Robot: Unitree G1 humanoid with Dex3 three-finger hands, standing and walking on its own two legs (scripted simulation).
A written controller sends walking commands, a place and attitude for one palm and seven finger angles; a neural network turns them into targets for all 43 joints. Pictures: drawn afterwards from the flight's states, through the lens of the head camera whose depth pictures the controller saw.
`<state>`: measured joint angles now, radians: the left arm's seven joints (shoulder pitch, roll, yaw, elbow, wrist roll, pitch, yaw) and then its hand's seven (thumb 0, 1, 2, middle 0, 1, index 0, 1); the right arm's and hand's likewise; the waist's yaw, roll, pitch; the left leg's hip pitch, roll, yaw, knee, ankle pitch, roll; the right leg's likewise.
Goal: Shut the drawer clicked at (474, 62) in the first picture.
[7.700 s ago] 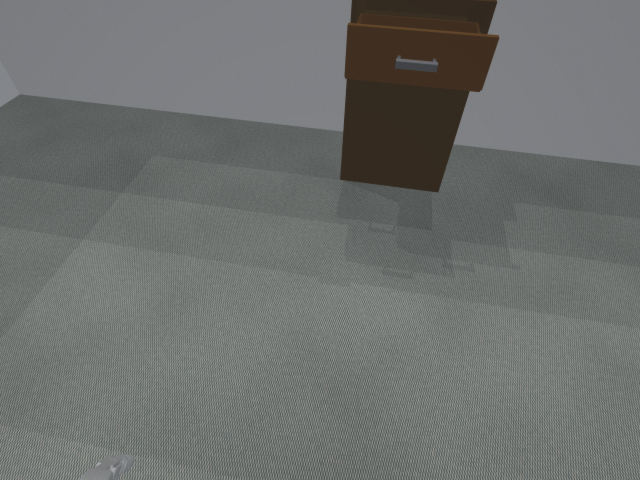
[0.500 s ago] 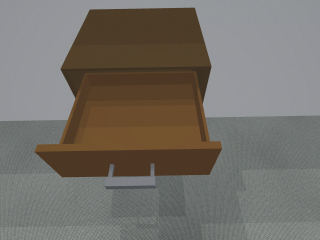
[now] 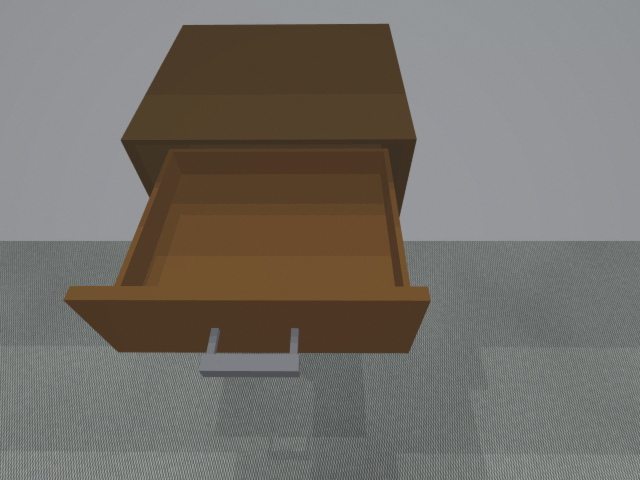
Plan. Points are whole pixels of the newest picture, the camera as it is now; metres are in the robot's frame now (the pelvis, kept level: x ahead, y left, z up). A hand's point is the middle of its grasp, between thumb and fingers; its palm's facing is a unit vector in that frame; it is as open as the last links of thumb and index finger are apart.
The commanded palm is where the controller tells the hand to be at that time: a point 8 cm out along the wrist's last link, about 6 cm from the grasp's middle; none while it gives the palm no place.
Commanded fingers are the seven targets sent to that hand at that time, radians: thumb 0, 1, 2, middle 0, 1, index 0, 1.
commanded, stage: come to a stop and stand still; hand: left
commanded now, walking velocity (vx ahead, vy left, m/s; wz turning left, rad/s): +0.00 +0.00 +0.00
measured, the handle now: (252, 350) +0.28 +0.11 -0.02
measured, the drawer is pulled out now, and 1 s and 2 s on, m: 0.30 0.30 0.30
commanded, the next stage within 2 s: look again from close up in 0.12 s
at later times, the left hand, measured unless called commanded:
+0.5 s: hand out of the picture +0.00 +0.17 -0.17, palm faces +0.03 -0.97 -0.22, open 7.3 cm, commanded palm none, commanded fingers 0.00 0.90 0.90 -0.20 -0.30 -0.20 -0.30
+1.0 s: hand out of the picture -0.01 +0.17 -0.18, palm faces +0.03 -0.98 -0.20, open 7.3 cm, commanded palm none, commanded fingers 0.00 0.90 0.90 -0.20 -0.30 -0.20 -0.30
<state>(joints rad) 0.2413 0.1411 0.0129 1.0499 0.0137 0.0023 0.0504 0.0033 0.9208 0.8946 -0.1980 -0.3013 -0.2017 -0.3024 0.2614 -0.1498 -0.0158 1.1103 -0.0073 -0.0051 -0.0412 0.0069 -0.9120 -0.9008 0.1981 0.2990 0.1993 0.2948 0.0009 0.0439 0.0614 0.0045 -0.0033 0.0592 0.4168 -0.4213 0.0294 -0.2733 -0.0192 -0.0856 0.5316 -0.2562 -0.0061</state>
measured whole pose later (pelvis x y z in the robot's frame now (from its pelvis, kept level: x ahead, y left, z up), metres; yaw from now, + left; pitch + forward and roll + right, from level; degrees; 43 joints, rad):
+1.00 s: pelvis +0.00 +0.00 +0.00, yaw -1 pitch +0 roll -1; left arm 0.28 0.13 0.02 1.10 0.01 0.02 0.05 0.01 0.93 0.89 -0.20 -0.30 -0.20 -0.30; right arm 0.31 -0.09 0.00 1.16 -0.01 -0.02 -0.05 0.00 -0.91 -0.90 0.20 0.30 0.20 0.29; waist 0.00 0.02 0.05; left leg 0.00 -0.01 0.08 0.42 -0.42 0.04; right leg -0.29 -0.02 -0.07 0.54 -0.25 0.00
